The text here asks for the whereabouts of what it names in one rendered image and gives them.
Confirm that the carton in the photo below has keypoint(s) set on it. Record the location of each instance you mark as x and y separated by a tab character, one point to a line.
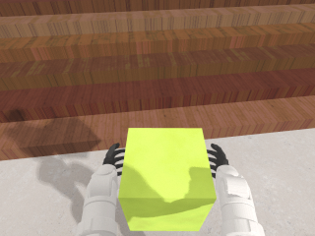
166	181

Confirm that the left robot forearm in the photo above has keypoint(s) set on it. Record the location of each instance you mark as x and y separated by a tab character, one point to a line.
98	217

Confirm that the right robot hand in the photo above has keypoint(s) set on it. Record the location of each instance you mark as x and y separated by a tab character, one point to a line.
220	158

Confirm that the left robot hand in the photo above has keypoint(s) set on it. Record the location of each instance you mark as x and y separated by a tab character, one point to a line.
111	159

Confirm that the right robot forearm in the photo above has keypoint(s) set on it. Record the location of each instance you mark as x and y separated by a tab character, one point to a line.
236	204

